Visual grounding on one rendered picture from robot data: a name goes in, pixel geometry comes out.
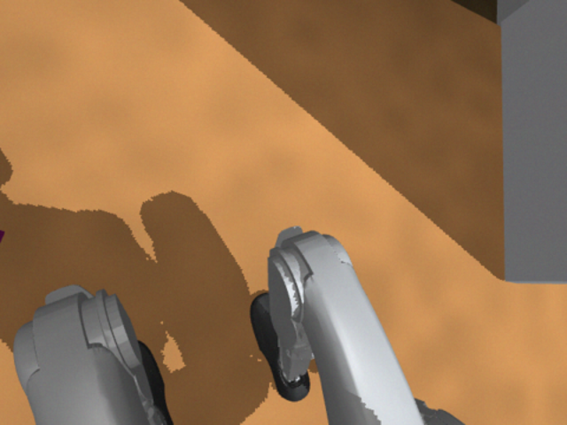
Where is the right robot foot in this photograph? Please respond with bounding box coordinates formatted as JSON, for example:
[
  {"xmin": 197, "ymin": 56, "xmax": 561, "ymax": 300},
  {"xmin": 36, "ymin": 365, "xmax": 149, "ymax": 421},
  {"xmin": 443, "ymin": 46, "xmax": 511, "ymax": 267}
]
[{"xmin": 250, "ymin": 292, "xmax": 310, "ymax": 402}]

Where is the left robot foot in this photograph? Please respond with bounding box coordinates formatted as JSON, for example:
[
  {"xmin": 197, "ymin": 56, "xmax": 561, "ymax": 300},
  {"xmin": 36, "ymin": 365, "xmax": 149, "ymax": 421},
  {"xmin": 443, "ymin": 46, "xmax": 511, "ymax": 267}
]
[{"xmin": 137, "ymin": 340, "xmax": 174, "ymax": 425}]

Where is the right robot hand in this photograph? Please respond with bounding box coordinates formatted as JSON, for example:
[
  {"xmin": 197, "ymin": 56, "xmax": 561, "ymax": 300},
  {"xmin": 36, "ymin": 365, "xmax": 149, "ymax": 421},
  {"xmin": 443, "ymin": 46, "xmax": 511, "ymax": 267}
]
[{"xmin": 415, "ymin": 398, "xmax": 465, "ymax": 425}]

